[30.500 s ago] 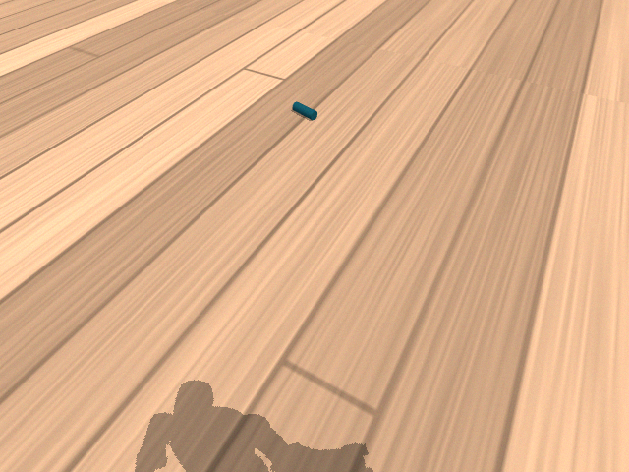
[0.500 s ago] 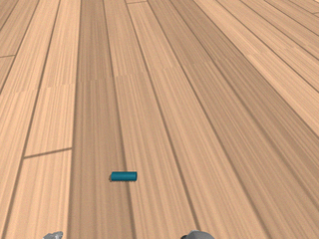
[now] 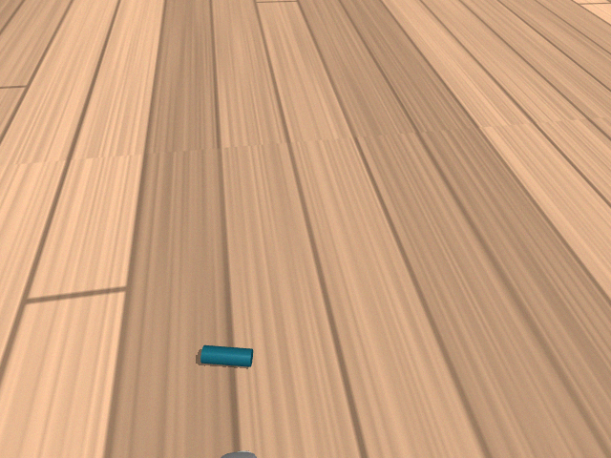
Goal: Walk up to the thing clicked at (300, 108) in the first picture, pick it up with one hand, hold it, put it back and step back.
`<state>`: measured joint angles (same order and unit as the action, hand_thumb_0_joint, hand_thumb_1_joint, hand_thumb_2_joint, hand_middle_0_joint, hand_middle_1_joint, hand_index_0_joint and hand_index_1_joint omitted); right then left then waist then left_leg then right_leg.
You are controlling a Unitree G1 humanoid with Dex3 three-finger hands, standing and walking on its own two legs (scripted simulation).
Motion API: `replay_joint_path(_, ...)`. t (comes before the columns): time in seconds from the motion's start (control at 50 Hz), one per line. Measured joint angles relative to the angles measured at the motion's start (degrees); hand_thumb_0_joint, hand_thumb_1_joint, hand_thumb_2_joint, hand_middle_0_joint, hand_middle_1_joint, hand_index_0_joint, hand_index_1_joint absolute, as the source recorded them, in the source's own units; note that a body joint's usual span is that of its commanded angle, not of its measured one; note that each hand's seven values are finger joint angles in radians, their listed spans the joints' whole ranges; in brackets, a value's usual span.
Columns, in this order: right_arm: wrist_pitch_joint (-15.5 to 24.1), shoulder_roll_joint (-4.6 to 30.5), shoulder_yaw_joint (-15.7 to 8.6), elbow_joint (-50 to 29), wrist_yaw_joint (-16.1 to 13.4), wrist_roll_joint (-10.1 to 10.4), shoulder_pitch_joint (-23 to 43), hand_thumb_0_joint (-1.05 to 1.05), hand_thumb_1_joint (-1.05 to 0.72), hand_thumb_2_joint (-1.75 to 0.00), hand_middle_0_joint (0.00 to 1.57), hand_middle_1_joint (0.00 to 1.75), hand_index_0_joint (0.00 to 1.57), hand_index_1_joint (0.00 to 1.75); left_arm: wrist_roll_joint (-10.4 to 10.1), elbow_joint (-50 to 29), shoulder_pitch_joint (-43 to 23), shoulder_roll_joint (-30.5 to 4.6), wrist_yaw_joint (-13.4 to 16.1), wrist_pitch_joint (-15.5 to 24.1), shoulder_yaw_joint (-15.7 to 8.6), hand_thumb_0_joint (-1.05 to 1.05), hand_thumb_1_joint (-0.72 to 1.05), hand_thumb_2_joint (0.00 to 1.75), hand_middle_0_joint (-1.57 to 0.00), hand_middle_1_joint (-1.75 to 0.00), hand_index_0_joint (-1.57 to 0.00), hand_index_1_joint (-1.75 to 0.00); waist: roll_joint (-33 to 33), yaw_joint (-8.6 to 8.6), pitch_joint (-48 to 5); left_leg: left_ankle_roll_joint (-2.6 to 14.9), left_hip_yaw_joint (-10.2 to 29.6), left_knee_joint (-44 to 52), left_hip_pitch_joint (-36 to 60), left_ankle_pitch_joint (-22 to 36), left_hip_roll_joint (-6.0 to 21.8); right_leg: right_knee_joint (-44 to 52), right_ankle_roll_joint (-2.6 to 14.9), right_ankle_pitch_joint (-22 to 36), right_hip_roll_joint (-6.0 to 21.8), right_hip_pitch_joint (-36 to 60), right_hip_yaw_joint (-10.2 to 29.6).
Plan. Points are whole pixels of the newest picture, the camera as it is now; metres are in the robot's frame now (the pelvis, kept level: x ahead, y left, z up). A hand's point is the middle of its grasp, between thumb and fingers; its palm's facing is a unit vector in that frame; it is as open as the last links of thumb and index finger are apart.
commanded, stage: walk up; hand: left
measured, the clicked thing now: (227, 356) +0.51 +0.25 -0.73
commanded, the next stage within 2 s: stand in 1.14 s
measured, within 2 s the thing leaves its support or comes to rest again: neither
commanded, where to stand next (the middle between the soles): +0.11 +0.03 m, yaw -3 degrees
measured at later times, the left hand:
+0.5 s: hand out of the picture +0.11 +0.26 -0.13, palm faces +0.02 -0.94 -0.34, open 7.4 cm
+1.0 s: hand out of the picture +0.08 +0.27 -0.14, palm faces +0.02 -0.95 -0.31, open 7.4 cm
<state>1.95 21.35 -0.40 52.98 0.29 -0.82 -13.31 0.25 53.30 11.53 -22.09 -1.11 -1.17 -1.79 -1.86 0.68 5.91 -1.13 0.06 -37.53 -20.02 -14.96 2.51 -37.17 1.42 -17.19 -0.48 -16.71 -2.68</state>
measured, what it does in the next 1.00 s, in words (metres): stands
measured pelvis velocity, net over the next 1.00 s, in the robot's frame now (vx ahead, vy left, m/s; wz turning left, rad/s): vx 0.02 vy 0.01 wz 0.02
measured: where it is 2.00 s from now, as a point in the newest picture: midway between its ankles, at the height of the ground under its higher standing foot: outside the picture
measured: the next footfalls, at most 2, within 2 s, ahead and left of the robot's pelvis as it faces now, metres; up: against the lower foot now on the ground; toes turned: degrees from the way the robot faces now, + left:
none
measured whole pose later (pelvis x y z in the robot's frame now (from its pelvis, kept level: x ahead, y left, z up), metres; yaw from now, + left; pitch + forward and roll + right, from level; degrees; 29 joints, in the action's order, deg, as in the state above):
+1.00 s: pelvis +0.02 +0.01 +0.03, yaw +1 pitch -2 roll +0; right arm 1.6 20.0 0.6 65.3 0.4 -0.4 -5.6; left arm 0.4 65.0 6.4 -20.1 -1.1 -0.8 -1.4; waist -0.6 0.2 3.4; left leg -0.3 0.2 -19.5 -10.8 -7.0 0.8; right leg -18.7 -0.2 -10.0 0.8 -6.9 -3.2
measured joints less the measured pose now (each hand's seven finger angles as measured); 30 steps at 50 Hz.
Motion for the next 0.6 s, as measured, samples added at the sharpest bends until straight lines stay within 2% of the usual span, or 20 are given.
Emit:
replay_joint_path(0.14,0.0,-0.2,0.8,2.0,0.1,0.7,5.3,0.01,-0.91,-0.90,0.20,0.30,0.20,0.30,0.0,4.1,-1.7,1.1,-0.2,0.5,1.1,0.01,0.90,0.90,-0.21,-0.30,-0.21,-0.30,1.0,0.61,-0.7,-0.17,0.3,4.9,2.6,1.7,-0.3,4.4,-0.06,0.4,0.2,2.6,-0.3)
replay_joint_path(0.3,-0.1,-0.2,0.8,5.0,-0.1,1.1,9.4,0.01,-0.91,-0.90,0.20,0.30,0.20,0.30,-0.1,6.8,-4.7,1.6,0.2,0.8,1.1,0.01,0.90,0.90,-0.21,-0.30,-0.21,-0.30,2.3,0.92,-1.0,-0.07,0.4,9.5,5.8,3.6,-0.8,9.0,-0.37,2.2,0.5,5.9,-0.6)
replay_joint_path(0.6,-0.4,-0.7,1.1,10.6,0.1,0.6,8.8,0.01,-0.91,-0.90,0.20,0.30,0.20,0.30,0.0,9.6,-7.3,1.6,0.1,0.6,0.6,0.01,0.90,0.90,-0.21,-0.30,-0.21,-0.30,1.7,-0.23,-1.7,0.29,0.2,16.5,9.1,7.1,-1.2,16.7,-1.02,6.2,0.7,9.5,-0.5)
